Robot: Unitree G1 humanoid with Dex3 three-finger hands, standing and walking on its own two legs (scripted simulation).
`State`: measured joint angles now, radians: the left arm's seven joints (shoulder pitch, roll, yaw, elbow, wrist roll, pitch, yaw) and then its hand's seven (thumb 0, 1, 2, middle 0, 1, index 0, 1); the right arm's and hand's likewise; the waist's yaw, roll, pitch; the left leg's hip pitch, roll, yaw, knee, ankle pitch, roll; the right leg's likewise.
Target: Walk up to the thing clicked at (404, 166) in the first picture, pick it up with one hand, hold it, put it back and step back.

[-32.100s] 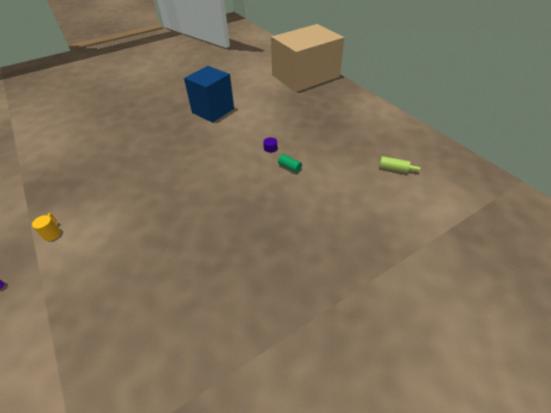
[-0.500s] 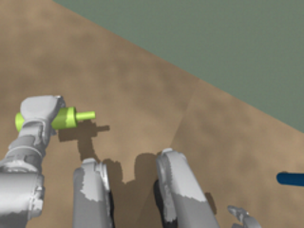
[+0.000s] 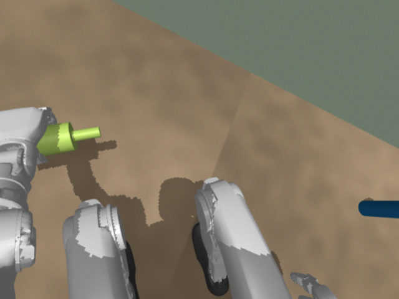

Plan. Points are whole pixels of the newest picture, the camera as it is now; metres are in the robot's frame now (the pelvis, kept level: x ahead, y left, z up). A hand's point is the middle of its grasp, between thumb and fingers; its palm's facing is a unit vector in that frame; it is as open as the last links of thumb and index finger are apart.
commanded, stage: crouch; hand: left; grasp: from above
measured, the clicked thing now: (49, 140) +0.46 +0.25 -0.22
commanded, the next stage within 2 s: lower in 0.32 s
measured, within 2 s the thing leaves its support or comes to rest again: neither
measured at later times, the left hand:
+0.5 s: hand (38, 143) +0.46 +0.28 -0.23, palm faces -0.48 -0.05 -0.88, open 9.3 cm
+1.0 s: hand (50, 146) +0.46 +0.27 -0.29, palm faces -0.49 -0.06 -0.87, open 9.3 cm
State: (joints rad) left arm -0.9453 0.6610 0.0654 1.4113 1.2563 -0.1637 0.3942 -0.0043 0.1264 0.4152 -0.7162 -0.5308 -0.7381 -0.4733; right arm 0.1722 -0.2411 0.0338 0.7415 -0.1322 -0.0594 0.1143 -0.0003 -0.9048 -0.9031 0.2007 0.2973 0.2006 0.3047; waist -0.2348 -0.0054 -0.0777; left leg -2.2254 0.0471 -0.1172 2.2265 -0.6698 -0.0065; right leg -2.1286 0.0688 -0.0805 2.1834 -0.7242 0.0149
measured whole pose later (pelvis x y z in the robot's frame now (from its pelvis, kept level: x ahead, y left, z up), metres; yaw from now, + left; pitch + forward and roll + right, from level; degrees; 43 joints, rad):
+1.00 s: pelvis +0.00 +0.00 -0.07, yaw -4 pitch +33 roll -10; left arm -1.00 0.82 0.09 1.53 1.28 -0.19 0.46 0.00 0.13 0.35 -0.73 -0.54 -0.76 -0.48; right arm 0.12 -0.27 0.17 0.72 -0.18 -0.09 0.14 0.00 -0.91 -0.90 0.20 0.30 0.20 0.30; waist -0.29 -0.07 0.06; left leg -2.38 0.05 -0.20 2.47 -0.68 -0.02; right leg -2.26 0.09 -0.15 2.39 -0.72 0.02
